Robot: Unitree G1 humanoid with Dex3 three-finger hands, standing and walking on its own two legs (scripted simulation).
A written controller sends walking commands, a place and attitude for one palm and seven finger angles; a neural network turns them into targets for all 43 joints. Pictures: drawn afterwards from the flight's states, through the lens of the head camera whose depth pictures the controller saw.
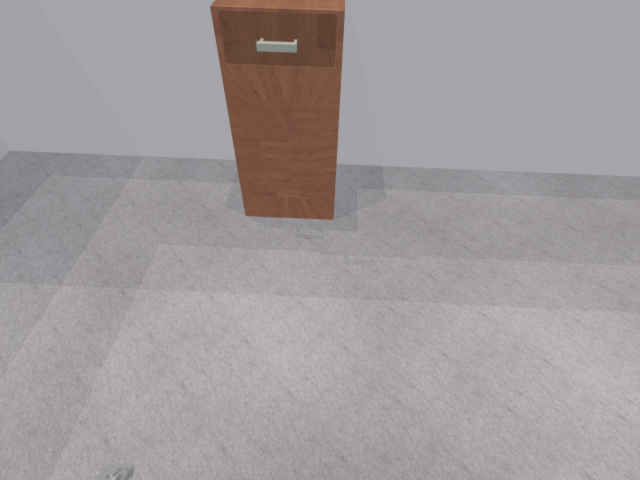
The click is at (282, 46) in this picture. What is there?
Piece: drawer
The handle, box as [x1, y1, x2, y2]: [256, 38, 296, 52]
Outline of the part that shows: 256,43 257,50 296,52 296,39 294,39 293,42 264,41 263,38 260,38 260,40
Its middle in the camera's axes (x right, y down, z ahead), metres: -0.14 -0.62 +1.23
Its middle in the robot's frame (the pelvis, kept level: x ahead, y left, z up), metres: +1.33 +0.21 +0.02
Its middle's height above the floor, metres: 0.79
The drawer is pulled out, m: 0.00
